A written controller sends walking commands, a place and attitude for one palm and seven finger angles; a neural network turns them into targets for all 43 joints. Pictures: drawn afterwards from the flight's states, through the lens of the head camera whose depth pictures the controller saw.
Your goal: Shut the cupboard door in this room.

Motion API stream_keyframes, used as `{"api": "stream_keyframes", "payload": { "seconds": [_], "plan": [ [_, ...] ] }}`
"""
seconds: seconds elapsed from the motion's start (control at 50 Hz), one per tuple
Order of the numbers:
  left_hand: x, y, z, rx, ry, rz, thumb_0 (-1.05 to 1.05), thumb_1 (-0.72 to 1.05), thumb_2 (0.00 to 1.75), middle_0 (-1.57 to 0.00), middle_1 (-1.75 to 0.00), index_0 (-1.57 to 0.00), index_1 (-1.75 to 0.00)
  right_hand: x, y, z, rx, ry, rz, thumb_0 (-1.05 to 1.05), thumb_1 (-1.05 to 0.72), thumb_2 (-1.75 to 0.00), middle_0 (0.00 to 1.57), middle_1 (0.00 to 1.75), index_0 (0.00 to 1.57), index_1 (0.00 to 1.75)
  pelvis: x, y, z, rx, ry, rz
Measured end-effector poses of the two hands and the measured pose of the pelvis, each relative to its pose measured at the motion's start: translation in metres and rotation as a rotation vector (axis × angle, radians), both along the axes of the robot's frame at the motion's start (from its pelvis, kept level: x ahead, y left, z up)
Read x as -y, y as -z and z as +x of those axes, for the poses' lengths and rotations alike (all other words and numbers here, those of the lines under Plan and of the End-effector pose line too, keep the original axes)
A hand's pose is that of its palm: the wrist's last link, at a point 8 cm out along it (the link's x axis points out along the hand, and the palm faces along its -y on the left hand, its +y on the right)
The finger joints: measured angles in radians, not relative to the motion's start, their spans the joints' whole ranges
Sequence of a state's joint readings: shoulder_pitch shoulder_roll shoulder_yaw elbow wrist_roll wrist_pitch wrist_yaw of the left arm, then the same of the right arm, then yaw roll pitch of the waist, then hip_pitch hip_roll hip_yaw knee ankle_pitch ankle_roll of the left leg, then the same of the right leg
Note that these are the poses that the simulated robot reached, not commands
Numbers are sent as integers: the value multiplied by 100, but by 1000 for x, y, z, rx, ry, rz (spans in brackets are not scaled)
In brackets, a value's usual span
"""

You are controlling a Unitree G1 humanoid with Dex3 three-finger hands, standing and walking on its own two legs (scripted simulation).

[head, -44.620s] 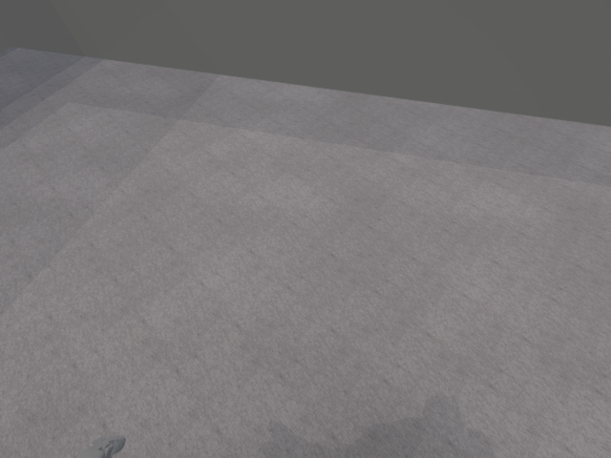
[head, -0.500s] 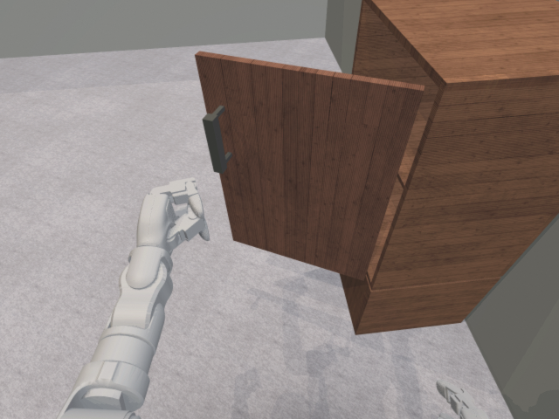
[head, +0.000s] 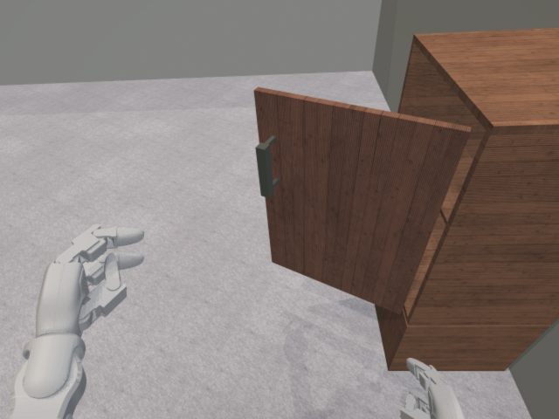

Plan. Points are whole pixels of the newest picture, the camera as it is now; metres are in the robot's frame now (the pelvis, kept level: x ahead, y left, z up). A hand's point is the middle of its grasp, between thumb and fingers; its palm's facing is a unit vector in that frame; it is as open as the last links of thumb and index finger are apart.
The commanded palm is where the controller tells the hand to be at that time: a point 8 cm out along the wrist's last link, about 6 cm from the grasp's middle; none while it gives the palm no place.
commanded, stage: draw the hand back to the body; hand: left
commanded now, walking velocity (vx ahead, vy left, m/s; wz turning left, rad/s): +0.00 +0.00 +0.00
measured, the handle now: (269, 166) +0.66 +0.10 +0.00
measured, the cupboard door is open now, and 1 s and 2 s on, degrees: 63 63 63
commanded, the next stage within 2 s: step back with the hand held close in 0.54 s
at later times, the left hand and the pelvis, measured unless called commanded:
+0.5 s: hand (70, 312) +0.18 +0.26 +0.15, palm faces +0.45 -0.81 -0.38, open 7.4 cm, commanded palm +0.13 +0.30 +0.17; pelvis -0.01 +0.00 +0.00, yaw +0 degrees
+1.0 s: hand (74, 314) +0.18 +0.25 +0.15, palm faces +0.38 -0.79 -0.48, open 7.4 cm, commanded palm +0.13 +0.30 +0.17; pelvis -0.02 +0.00 -0.01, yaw +0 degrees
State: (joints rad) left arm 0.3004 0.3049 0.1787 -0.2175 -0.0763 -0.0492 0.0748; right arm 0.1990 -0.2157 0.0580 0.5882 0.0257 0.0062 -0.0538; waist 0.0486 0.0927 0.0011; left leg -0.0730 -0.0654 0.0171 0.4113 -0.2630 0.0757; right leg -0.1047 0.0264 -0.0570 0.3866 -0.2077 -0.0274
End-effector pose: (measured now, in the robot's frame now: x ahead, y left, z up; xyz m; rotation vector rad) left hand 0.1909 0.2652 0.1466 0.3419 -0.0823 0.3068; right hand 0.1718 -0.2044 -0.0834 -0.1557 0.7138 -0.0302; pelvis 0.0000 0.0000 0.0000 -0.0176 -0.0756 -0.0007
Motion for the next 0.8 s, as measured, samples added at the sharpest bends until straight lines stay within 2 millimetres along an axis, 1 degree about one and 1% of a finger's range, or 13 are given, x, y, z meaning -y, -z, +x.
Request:
{"api": "stream_keyframes", "payload": {
  "seconds": [0.08,0.16,0.22,0.28,0.4,0.44,0.52,0.62,0.72,0.8],
  "plan": [
    [-20,-10,-20,10,-69,51,2,89,90,-55,-68,-56,-68,4,2,-5,-10,11,-10,2,-90,-90,20,30,20,30,-1,0,1,4,1,-3],
    [-35,-25,-42,30,-129,113,2,89,90,-44,-56,-45,-56,10,2,-7,-1,23,-20,2,-90,-90,20,30,20,29,-3,0,1,5,0,-5],
    [-43,-34,-57,47,-167,156,2,89,90,-37,-47,-37,-47,13,1,-7,13,28,-28,2,-90,-90,20,30,20,29,-3,0,0,8,-1,-5],
    [-46,-34,-64,58,-198,155,2,89,90,-30,-40,-31,-40,15,1,-7,21,21,-38,2,-90,-90,20,30,20,29,-3,1,-3,11,-8,-3],
    [-37,-17,-57,39,-190,88,2,89,90,-24,-33,-24,-33,18,0,-8,30,19,-50,2,-90,-90,20,30,20,29,-1,1,-8,7,-10,3],
    [-32,-15,-54,36,-170,81,2,89,90,-23,-32,-23,-32,19,-2,-9,37,24,-50,2,-90,-90,20,30,20,29,1,1,-7,7,-7,3],
    [-25,-22,-50,61,-136,101,2,89,90,-22,-31,-22,-31,21,-5,-9,57,31,-47,2,-90,-90,20,30,20,29,4,1,-4,11,-2,1],
    [-23,-35,-48,91,-128,144,2,89,90,-22,-31,-22,-30,23,-4,-8,62,40,-32,2,-90,-90,20,30,20,29,7,0,-3,13,3,2],
    [-27,-34,-46,66,-147,165,2,89,90,-21,-30,-22,-30,27,1,-10,36,42,-24,2,-90,-90,20,30,20,29,11,1,-4,-6,0,1],
    [-26,-28,-45,37,-155,188,2,89,90,-21,-30,-21,-30,37,5,-16,-4,55,-55,1,-90,-90,20,30,20,30,11,2,-7,-52,-3,-6]
  ]
}}
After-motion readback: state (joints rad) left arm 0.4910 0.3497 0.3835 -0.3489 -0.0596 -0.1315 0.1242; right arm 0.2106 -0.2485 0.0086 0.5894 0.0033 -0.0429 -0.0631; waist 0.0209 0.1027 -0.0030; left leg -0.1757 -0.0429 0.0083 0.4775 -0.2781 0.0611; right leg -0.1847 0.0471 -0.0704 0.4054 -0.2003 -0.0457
